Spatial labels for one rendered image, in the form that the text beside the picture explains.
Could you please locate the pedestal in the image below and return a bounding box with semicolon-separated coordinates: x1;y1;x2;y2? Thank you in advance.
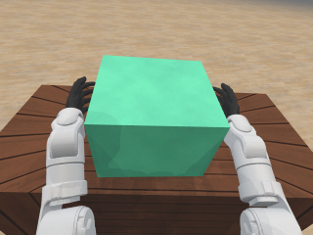
0;84;313;235

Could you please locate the robot right upper arm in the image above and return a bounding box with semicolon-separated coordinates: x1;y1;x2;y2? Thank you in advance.
240;208;301;235

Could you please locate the robot right hand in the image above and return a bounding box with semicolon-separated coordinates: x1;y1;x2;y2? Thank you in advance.
212;82;240;118

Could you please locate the robot left upper arm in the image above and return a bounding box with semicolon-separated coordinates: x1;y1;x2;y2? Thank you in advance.
37;206;97;235

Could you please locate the robot left forearm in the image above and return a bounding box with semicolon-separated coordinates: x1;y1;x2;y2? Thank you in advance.
36;108;88;235

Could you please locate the robot right forearm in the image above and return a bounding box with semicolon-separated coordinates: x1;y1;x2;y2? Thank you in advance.
223;115;302;235

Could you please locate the carton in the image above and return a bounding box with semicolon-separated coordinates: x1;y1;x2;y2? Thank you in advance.
84;55;230;177

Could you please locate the robot left hand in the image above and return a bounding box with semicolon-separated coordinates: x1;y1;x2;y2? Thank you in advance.
65;76;96;115

